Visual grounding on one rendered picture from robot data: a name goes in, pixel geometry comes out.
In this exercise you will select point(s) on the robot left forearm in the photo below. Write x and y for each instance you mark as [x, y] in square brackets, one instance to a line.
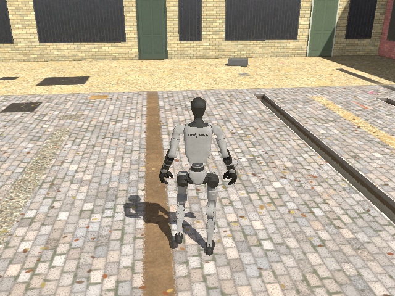
[167, 163]

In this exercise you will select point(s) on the robot left upper arm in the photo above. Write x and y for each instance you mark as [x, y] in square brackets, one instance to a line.
[177, 131]

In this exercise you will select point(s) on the left robot hand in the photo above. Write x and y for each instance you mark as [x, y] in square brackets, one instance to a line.
[162, 175]

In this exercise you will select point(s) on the robot right upper arm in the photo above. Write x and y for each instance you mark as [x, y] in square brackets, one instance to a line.
[217, 130]

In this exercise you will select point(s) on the right robot thigh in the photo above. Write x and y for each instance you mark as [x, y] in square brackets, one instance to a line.
[212, 181]

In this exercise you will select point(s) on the right robot hand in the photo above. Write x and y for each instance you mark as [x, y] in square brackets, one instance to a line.
[230, 175]

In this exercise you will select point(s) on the robot right forearm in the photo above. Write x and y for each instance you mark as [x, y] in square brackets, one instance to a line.
[229, 164]

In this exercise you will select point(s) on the humanoid robot head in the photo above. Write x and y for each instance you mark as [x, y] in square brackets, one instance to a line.
[198, 107]

